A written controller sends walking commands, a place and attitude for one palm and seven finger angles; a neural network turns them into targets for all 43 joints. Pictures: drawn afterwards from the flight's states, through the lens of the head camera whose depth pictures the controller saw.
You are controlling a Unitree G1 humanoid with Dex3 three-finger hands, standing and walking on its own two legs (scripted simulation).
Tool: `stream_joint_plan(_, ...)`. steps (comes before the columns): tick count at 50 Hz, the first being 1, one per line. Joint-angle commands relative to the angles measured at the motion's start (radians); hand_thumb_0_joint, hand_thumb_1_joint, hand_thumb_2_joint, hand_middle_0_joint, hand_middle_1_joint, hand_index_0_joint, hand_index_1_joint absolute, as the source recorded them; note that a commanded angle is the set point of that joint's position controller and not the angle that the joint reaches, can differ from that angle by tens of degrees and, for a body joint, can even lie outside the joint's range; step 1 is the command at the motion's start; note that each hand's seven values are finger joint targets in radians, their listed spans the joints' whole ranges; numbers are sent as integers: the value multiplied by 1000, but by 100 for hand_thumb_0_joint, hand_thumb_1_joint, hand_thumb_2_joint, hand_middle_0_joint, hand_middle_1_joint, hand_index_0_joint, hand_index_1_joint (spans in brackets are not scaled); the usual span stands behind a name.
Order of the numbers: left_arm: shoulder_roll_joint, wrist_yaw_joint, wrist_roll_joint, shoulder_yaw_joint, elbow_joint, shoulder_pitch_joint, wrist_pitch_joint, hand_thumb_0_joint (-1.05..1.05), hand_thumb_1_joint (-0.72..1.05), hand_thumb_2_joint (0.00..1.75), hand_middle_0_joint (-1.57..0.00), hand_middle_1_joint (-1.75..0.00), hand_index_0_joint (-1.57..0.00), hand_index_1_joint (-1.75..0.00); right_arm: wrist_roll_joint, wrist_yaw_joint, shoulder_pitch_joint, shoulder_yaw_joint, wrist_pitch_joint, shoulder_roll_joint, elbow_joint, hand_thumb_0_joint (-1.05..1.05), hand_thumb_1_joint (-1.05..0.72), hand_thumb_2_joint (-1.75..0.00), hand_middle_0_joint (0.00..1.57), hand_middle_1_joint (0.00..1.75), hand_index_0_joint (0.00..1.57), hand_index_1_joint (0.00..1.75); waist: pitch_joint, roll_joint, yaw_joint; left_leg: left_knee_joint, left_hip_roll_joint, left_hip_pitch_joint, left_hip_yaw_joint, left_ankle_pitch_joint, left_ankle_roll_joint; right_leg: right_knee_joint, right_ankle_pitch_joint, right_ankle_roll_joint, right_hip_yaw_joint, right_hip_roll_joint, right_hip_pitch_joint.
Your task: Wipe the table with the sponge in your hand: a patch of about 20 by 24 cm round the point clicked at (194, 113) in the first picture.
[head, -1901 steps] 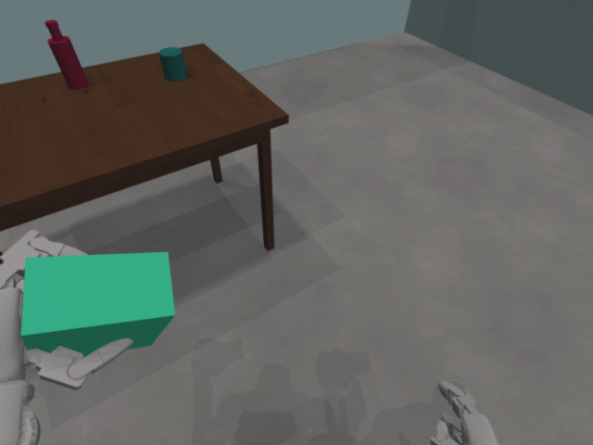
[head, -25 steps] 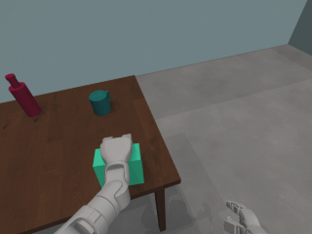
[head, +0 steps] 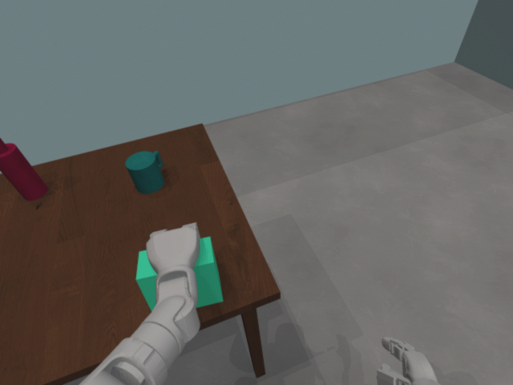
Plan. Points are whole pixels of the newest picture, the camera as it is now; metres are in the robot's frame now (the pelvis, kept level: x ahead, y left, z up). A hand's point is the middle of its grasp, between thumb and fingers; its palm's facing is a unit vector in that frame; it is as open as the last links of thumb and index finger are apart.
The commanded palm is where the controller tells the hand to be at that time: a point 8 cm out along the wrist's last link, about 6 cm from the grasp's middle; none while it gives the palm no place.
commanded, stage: wipe forward along the third lane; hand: left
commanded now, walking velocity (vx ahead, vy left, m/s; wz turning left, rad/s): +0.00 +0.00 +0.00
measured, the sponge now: (184, 283) +0.31 +0.18 -0.06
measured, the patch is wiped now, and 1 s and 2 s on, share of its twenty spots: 0.80 0.95 1.00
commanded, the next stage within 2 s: wipe back along the third lane in 1.54 s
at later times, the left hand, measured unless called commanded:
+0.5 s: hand (182, 248) +0.36 +0.19 -0.01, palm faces -0.10 -0.01 -1.00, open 10.6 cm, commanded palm +0.35 +0.19 +0.02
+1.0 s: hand (179, 226) +0.41 +0.21 -0.01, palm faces -0.13 +0.00 -0.99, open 10.6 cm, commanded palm +0.40 +0.21 +0.02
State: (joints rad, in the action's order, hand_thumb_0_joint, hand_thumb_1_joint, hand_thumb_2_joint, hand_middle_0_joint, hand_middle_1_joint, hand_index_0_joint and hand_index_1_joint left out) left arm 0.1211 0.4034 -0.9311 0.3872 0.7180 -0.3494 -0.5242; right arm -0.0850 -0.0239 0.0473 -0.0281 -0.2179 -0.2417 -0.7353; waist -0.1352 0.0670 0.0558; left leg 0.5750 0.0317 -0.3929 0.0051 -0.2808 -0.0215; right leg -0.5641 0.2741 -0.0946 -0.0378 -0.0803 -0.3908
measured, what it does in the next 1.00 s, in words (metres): stands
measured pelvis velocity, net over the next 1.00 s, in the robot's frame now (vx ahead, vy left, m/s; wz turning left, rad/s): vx -0.03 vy -0.01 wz -0.03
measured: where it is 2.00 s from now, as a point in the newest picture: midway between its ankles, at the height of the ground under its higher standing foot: outside the picture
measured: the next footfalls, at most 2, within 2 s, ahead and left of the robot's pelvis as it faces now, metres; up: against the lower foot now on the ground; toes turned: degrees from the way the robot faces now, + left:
none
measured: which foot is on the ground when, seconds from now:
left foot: down 0.00-1.00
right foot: down 0.00-1.00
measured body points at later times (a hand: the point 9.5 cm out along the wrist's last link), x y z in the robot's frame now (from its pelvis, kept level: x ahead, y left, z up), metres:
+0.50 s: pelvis -0.02 -0.01 -0.01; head +0.00 -0.04 +0.43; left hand +0.36 +0.19 +0.04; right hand +0.14 -0.25 -0.14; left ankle +0.00 +0.11 -0.73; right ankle +0.01 -0.06 -0.73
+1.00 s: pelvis -0.03 -0.01 -0.02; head +0.03 -0.03 +0.42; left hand +0.41 +0.21 +0.04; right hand +0.05 -0.28 -0.16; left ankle +0.00 +0.11 -0.73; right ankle +0.01 -0.06 -0.73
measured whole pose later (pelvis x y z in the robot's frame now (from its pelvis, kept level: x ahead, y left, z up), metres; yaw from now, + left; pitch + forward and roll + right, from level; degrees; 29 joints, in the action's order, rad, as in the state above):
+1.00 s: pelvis -0.03 -0.01 -0.02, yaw -2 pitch +16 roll +0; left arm 0.31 0.39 -0.95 0.13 1.18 -0.79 -0.38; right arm -0.07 0.01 0.21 -0.02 -0.10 -0.27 -0.77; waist -0.16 0.07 -0.08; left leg 0.76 0.00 -0.72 0.01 -0.31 -0.02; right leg -0.70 0.27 -0.11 -0.05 -0.12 -0.71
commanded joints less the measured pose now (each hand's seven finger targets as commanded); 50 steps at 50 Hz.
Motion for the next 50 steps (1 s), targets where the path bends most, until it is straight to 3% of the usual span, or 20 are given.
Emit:
stream_joint_plan(1, 22, -4, 1, -40, -83, -265, 31, 0, 10, 130, -120, -160, -120, -160, -4, 18, -170, -22, 47, -101, 151, 0, -90, -90, 20, 30, 20, 30, -148, -190, -41, -44, 7, -3, 5, 84, -24, 102, -233, 34, 128, 71, 137)
stream_joint_plan(3, 33, -4, -14, -47, -55, -286, 31, 0, 10, 130, -120, -160, -120, -160, -1, 22, -161, -19, 50, -103, 145, 0, -90, -90, 20, 30, 20, 30, -138, -191, -47, -38, 8, -17, 7, 73, -23, 98, -224, 34, 131, 70, 114)
stream_joint_plan(4, 70, -3, -17, -87, -40, -289, 31, 0, 10, 130, -120, -160, -120, -160, 2, 25, -155, -21, 51, -107, 142, 0, -90, -90, 20, 30, 20, 30, -144, -186, -41, -38, 11, -30, 8, 67, -21, 99, -212, 32, 139, 68, 117)
stream_joint_plan(8, 71, 1, -46, -83, 11, -355, 47, 0, 10, 130, -120, -160, -120, -160, 7, 40, -134, -18, 58, -101, 131, 0, -90, -90, 20, 30, 20, 30, -142, -191, -64, -13, 10, -61, 3, 41, -23, 88, -185, 40, 141, 75, 79)
stream_joint_plan(9, 95, 3, -51, -107, 14, -382, 53, 0, 10, 130, -120, -160, -120, -160, 9, 41, -130, -21, 59, -105, 128, 0, -90, -90, 20, 30, 20, 30, -155, -187, -65, -11, 10, -66, 5, 39, -21, 83, -178, 38, 148, 73, 73)
stream_joint_plan(10, 75, 4, -57, -90, 20, -390, 60, 0, 10, 130, -120, -160, -120, -160, 10, 42, -118, -21, 61, -100, 129, 0, -90, -90, 20, 30, 20, 30, -175, -171, -67, -3, 9, -65, 2, 46, -22, 68, -189, 39, 135, 75, 72)
stream_joint_plan(13, 93, 13, -50, -114, 90, -410, 71, 0, 10, 130, -120, -160, -120, -160, 14, 50, -99, -19, 68, -100, 124, 0, -90, -90, 20, 30, 20, 30, -153, -206, -77, 15, 8, -116, -2, 9, -22, 72, -150, 48, 142, 79, 48)
stream_joint_plan(15, 137, 19, -53, -145, 125, -462, 78, 0, 10, 130, -120, -160, -120, -160, 15, 57, -86, -17, 69, -107, 116, 0, -90, -90, 20, 30, 20, 30, -150, -224, -89, 27, 6, -150, -1, -16, -21, 66, -106, 54, 149, 81, 31)
stream_joint_plan(17, 139, 22, -56, -149, 170, -459, 79, 0, 10, 130, -120, -160, -120, -160, 16, 58, -70, -18, 74, -106, 116, 0, -90, -90, 20, 30, 20, 30, -147, -205, -89, 36, 6, -170, -4, -34, -20, 68, -69, 55, 149, 83, 10)
stream_joint_plan(20, 208, 27, -57, -190, 195, -528, 85, 0, 10, 130, -120, -160, -120, -160, 18, 64, -45, -18, 77, -115, 114, 0, -90, -90, 20, 30, 20, 30, -179, -196, -98, 50, 3, -201, -7, -48, -21, 63, -24, 61, 157, 86, 15)
stream_joint_plan(24, 259, 26, -46, -220, 239, -570, 85, 0, 10, 130, -120, -160, -120, -160, 14, 66, -21, -17, 82, -120, 116, 0, -90, -90, 20, 30, 20, 30, -181, -166, -105, 62, -1, -247, -7, -71, -19, 73, 47, 63, 177, 90, 8)
stream_joint_plan(31, 304, 19, -38, -231, 307, -620, 103, 0, 10, 130, -120, -160, -120, -160, 8, 61, 36, -19, 101, -134, 108, 0, -90, -90, 20, 30, 20, 30, -181, -177, -127, 83, -9, -304, -9, -100, -23, 85, 126, 69, 196, 91, -13)
stream_joint_plan(33, 323, 21, -33, -248, 318, -632, 113, 0, 10, 130, -120, -160, -120, -160, 9, 60, 53, -23, 112, -137, 104, 0, -90, -90, 20, 30, 20, 30, -198, -169, -128, 96, -12, -322, -12, -96, -22, 84, 118, 69, 214, 96, -1)
stream_joint_plan(34, 361, 22, -33, -275, 328, -647, 117, 0, 10, 130, -120, -160, -120, -160, 8, 59, 59, -25, 114, -141, 98, 0, -90, -90, 20, 30, 20, 30, -210, -182, -127, 96, -12, -332, -6, -98, -23, 79, 127, 67, 209, 90, 2)
stream_joint_plan(37, 364, 25, -31, -267, 344, -667, 128, 0, 10, 130, -120, -160, -120, -160, 7, 54, 84, -25, 129, -146, 91, 0, -90, -90, 20, 30, 20, 30, -214, -182, -139, 115, -18, -364, -9, -99, -21, 74, 111, 69, 235, 100, 11)
stream_joint_plan(39, 359, 22, -33, -267, 348, -682, 132, 0, 10, 130, -120, -160, -120, -160, 6, 49, 96, -28, 135, -145, 89, 0, -90, -90, 20, 30, 20, 30, -237, -163, -140, 113, -14, -364, -8, -87, -23, 58, 69, 69, 214, 91, 11)
stream_joint_plan(41, 353, 22, -37, -255, 375, -671, 130, 0, 10, 130, -120, -160, -120, -160, 5, 45, 105, -26, 140, -146, 87, 0, -90, -90, 20, 30, 20, 30, -218, -155, -143, 115, -16, -367, -11, -100, -25, 62, 98, 71, 207, 89, -18)
stream_joint_plan(47, 420, 24, -40, -294, 410, -718, 132, 0, 10, 130, -120, -160, -120, -160, 9, 41, 139, -24, 153, -156, 74, 0, -90, -90, 20, 30, 20, 30, -244, -175, -157, 133, -21, -389, -15, -87, -30, 48, 35, 76, 202, 87, -6)
stream_joint_plan(49, 395, 19, -48, -266, 403, -773, 132, 0, 10, 130, -120, -160, -120, -160, 8, 37, 145, -22, 155, -154, 74, 0, -90, -90, 20, 30, 20, 30, -254, -152, -174, 126, -20, -375, -11, -78, -33, 28, -7, 76, 171, 79, -26)
stream_joint_plan(50, 407, 21, -56, -279, 413, -751, 133, 0, 10, 130, -120, -160, -120, -160, 10, 37, 154, -23, 157, -155, 73, 0, -90, -90, 20, 30, 20, 30, -262, -150, -165, 126, -19, -369, -12, -74, -35, 22, -19, 76, 164, 75, -31)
